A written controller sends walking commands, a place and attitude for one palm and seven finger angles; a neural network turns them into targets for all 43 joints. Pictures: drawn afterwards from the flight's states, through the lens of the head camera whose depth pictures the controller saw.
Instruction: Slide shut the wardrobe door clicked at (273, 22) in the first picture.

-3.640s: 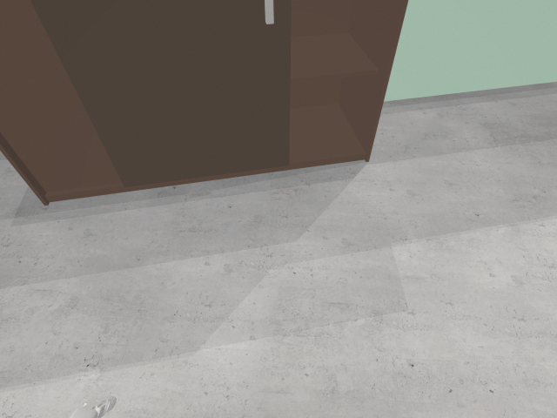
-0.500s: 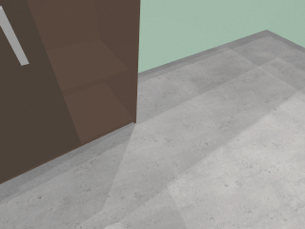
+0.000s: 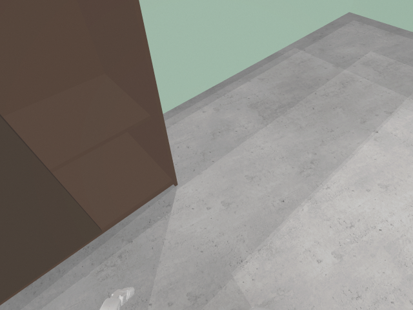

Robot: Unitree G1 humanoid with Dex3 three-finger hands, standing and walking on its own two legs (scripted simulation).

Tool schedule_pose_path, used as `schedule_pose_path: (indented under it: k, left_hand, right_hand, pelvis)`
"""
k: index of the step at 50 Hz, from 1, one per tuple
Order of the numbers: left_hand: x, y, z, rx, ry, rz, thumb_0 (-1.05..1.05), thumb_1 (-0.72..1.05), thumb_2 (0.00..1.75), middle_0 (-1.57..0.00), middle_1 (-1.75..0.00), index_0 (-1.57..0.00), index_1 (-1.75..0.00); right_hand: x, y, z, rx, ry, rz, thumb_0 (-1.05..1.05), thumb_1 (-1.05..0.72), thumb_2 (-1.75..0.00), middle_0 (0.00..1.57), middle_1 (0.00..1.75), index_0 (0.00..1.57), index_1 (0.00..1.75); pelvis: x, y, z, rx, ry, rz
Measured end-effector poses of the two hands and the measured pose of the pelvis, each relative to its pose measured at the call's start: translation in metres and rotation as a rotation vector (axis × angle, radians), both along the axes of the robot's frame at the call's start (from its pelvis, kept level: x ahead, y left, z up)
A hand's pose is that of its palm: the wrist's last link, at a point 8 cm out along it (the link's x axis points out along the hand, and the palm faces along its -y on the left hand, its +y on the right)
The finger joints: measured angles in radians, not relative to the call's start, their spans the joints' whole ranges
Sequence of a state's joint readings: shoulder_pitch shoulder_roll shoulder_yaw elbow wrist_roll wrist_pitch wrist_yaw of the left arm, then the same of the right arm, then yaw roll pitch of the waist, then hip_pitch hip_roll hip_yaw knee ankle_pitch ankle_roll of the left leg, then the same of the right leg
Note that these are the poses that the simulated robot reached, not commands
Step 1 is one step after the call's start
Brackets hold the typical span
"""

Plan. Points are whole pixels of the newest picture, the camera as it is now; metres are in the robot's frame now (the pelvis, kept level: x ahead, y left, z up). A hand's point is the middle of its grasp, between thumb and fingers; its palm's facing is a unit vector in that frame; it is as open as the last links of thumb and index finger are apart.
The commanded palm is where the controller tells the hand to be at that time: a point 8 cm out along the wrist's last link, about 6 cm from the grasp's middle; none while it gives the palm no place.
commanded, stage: turn to face it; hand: left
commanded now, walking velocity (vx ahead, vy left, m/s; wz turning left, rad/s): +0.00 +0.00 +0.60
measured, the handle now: out of the picture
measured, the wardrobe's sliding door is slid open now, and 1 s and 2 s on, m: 0.44 0.44 0.44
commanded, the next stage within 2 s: take the last steps up to it in 1.02 s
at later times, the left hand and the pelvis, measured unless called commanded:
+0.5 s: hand out of the picture +0.00 +0.28 -0.16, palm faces +0.33 -0.91 -0.26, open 7.4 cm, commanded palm none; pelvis +0.00 +0.04 +0.01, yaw +16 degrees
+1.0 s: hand out of the picture -0.04 +0.18 -0.13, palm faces +0.55 -0.79 -0.27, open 7.4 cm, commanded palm none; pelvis +0.00 -0.02 +0.02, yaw +33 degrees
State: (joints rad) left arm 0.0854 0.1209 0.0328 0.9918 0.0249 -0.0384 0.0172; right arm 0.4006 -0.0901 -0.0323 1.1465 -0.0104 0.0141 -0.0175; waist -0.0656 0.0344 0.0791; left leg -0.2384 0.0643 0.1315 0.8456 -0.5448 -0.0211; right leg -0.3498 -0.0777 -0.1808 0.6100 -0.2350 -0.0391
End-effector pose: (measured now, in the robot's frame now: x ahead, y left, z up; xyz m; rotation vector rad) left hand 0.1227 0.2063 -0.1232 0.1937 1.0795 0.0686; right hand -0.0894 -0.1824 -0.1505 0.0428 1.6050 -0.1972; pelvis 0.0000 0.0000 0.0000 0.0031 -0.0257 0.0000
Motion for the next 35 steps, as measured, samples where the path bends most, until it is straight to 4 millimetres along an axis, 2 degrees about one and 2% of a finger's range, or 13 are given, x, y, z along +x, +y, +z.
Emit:
schedule_pose_path:
  k: [3, 6, 11, 14, 16, 20, 25, 30, 35]
  left_hand:
    - [-0.004, -0.003, 0.003, -0.012, -0.009, 0.047, 0.01, 0.91, 0.90, -0.20, -0.29, -0.20, -0.29]
    - [-0.016, 0.005, 0.003, -0.015, -0.004, 0.110, 0.00, 0.91, 0.90, -0.20, -0.30, -0.21, -0.30]
    - [-0.043, 0.038, -0.005, -0.004, 0.018, 0.200, -0.01, 0.91, 0.90, -0.20, -0.30, -0.21, -0.30]
    - [-0.067, 0.064, -0.020, -0.004, 0.044, 0.261, 0.00, 0.91, 0.90, -0.20, -0.30, -0.21, -0.30]
    - [-0.086, 0.081, -0.027, 0.001, 0.080, 0.297, 0.00, 0.91, 0.90, -0.20, -0.30, -0.21, -0.30]
    - [-0.116, 0.103, -0.019, 0.023, 0.143, 0.358, 0.01, 0.91, 0.90, -0.20, -0.29, -0.20, -0.29]
    - [-0.143, 0.113, -0.001, 0.048, 0.165, 0.424, 0.01, 0.91, 0.90, -0.20, -0.29, -0.20, -0.29]
    - [-0.156, 0.107, 0.008, 0.069, 0.171, 0.478, 0.01, 0.91, 0.90, -0.19, -0.29, -0.20, -0.29]
    - [-0.154, 0.087, 0.015, 0.086, 0.133, 0.514, 0.01, 0.91, 0.90, -0.19, -0.29, -0.20, -0.29]
  right_hand:
    - [0.030, -0.012, 0.001, -0.013, -0.033, 0.048, 0.00, -0.91, -0.90, 0.20, 0.30, 0.20, 0.30]
    - [0.069, -0.026, 0.006, -0.048, -0.111, 0.103, 0.00, -0.91, -0.90, 0.20, 0.30, 0.20, 0.30]
    - [0.140, -0.040, 0.019, -0.128, -0.264, 0.225, 0.00, -0.91, -0.90, 0.20, 0.30, 0.20, 0.30]
    - [0.179, -0.040, 0.026, -0.185, -0.353, 0.305, 0.00, -0.91, -0.90, 0.20, 0.30, 0.20, 0.30]
    - [0.197, -0.036, 0.031, -0.211, -0.403, 0.347, 0.00, -0.91, -0.90, 0.20, 0.30, 0.20, 0.30]
    - [0.217, -0.028, 0.047, -0.230, -0.437, 0.414, 0.00, -0.91, -0.90, 0.20, 0.30, 0.20, 0.30]
    - [0.233, -0.014, 0.053, -0.200, -0.432, 0.480, 0.00, -0.91, -0.90, 0.20, 0.30, 0.20, 0.30]
    - [0.244, -0.006, 0.046, -0.149, -0.422, 0.529, 0.00, -0.90, -0.90, 0.20, 0.30, 0.20, 0.30]
    - [0.252, -0.010, 0.030, -0.095, -0.400, 0.568, 0.00, -0.90, -0.90, 0.21, 0.30, 0.20, 0.30]
  pelvis:
    - [0.003, -0.001, 0.003, -0.003, -0.001, 0.038]
    - [0.004, 0.000, 0.006, -0.005, 0.004, 0.074]
    - [0.003, 0.011, 0.004, -0.014, 0.006, 0.136]
    - [0.001, 0.024, -0.006, -0.033, 0.003, 0.173]
    - [-0.001, 0.031, -0.010, -0.031, 0.004, 0.189]
    - [-0.002, 0.037, 0.000, -0.037, 0.015, 0.231]
    - [0.000, 0.040, 0.013, -0.035, 0.025, 0.281]
    - [0.001, 0.033, 0.015, -0.028, 0.025, 0.341]
    - [0.002, 0.016, 0.011, -0.016, 0.024, 0.403]
